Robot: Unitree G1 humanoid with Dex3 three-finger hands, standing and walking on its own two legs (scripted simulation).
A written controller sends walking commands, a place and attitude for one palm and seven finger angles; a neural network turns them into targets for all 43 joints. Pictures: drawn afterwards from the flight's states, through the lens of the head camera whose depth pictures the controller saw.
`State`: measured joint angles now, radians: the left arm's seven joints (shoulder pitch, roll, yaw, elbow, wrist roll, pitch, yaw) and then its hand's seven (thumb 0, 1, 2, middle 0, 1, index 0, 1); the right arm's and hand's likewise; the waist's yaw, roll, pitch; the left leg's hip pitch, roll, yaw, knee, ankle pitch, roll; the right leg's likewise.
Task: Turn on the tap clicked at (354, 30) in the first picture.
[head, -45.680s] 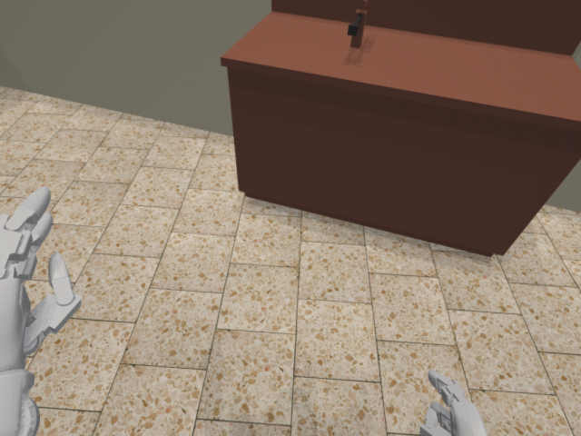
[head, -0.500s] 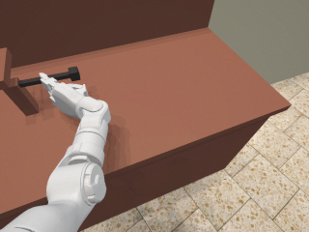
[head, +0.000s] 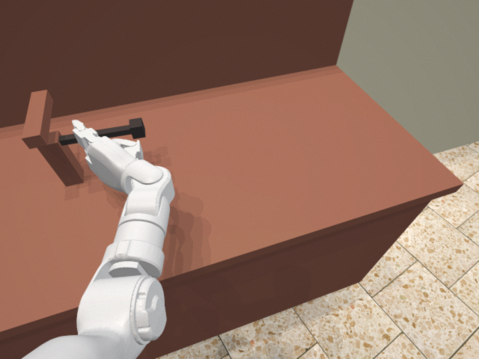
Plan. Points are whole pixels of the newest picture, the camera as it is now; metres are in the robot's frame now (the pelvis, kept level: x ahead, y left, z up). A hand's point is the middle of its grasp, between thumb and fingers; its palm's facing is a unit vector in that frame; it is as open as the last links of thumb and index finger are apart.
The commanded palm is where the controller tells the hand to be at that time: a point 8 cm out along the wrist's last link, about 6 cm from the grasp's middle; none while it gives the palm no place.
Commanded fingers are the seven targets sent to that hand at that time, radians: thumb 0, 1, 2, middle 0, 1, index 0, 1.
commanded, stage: lift the hand up off the lever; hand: left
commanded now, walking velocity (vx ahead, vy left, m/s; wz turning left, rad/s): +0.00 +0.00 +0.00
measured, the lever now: (137, 128) +0.53 +0.21 +0.09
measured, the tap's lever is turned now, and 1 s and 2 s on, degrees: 86 86 86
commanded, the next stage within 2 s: draw the hand back beside the body in 1.28 s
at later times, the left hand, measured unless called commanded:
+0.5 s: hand (132, 142) +0.45 +0.19 +0.13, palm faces +0.81 -0.58 -0.11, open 7.8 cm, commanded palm +0.39 +0.20 +0.14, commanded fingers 0.00 0.90 0.90 -0.15 -0.15 -0.15 -0.15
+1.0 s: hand (120, 135) +0.44 +0.20 +0.16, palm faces +0.81 -0.59 -0.08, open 7.8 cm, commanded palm +0.38 +0.20 +0.16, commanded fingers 0.00 0.90 0.90 -0.15 -0.15 -0.15 -0.15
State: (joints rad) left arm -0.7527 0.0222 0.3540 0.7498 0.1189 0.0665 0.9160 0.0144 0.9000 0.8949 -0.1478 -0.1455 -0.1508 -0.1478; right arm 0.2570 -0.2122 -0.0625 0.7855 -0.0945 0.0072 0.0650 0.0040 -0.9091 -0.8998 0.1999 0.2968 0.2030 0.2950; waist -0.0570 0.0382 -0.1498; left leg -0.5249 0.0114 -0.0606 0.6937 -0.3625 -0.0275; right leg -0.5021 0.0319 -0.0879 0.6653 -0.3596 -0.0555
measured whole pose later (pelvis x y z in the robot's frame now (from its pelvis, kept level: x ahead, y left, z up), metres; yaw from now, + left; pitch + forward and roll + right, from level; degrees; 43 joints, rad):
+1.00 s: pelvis -0.01 +0.00 +0.01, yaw +0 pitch +8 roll +0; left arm -0.76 0.04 0.35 0.67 0.08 0.18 0.89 0.01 0.90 0.89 -0.15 -0.15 -0.15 -0.15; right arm 0.23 -0.21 -0.05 0.79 -0.07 -0.02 0.04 0.01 -0.91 -0.90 0.20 0.30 0.20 0.30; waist -0.03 0.04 -0.13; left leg -0.43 0.01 -0.05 0.61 -0.32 -0.02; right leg -0.41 0.03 -0.08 0.59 -0.32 -0.05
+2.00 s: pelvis -0.02 +0.02 +0.03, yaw -2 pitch -4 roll +0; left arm -0.07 0.27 0.09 0.04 -0.07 -0.10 0.11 0.01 0.90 0.90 -0.17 -0.21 -0.17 -0.22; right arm 0.13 -0.22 0.02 0.66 0.03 -0.04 -0.04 0.01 -0.91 -0.90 0.20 0.30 0.20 0.30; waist 0.05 0.04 0.04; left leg -0.09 0.00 -0.01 0.37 -0.21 0.00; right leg -0.09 0.02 -0.04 0.37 -0.20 -0.03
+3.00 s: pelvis -0.02 +0.02 +0.03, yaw -1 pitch -5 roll -1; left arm 0.42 0.32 0.25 -0.40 -0.08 -0.10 0.11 0.01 0.89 0.89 -0.20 -0.30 -0.21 -0.30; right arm 0.16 -0.21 0.02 0.64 0.00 -0.10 -0.05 0.01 -0.90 -0.90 0.20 0.30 0.21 0.30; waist 0.07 0.06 0.03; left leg -0.08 0.01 -0.03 0.41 -0.24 0.00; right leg -0.05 0.03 -0.05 0.36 -0.21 -0.03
